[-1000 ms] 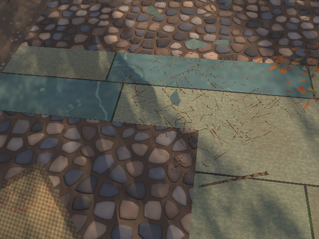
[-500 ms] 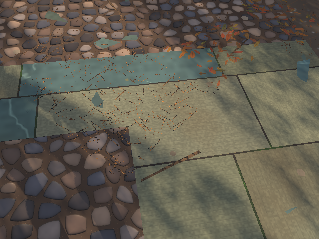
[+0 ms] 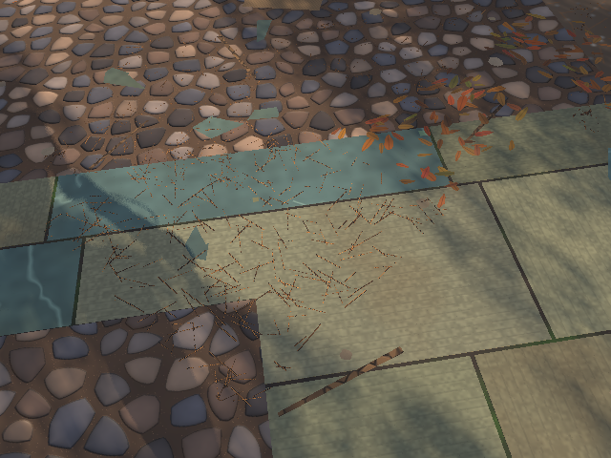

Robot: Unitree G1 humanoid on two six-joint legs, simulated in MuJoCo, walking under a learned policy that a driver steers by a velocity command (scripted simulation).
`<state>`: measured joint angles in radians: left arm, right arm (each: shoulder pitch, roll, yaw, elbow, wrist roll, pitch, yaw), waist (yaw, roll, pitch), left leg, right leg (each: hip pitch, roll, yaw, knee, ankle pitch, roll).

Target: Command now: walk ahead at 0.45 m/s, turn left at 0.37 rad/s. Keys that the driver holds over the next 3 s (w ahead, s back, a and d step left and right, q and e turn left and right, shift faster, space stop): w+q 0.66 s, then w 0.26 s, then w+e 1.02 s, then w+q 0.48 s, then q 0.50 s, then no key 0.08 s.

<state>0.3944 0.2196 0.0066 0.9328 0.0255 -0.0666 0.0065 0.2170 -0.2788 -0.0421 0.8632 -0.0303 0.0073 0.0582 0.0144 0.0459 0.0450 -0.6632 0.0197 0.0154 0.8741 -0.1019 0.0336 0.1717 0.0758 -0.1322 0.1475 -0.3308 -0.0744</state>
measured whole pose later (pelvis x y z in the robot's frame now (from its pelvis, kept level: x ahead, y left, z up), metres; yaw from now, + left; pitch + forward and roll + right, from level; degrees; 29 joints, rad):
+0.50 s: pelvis +0.27 +0.03 +0.01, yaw +16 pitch +1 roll +0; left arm 0.07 0.28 0.00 0.74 0.05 -0.02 -0.02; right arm 0.40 -0.28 -0.06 0.89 0.00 -0.05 0.01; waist -0.06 -0.03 0.04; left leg -0.05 -0.16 -0.13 0.29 -0.24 0.14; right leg -0.69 -0.11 0.06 0.81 -0.06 0.06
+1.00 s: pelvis +0.55 +0.07 +0.01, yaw +28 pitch +1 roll -1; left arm 0.44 0.25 0.03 0.89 0.01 -0.09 -0.02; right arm 0.13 -0.27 -0.02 0.77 -0.05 -0.03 0.05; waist 0.06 0.05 0.02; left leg -0.61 0.05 -0.04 0.84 -0.16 0.02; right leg -0.08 0.05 -0.06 0.26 -0.21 -0.05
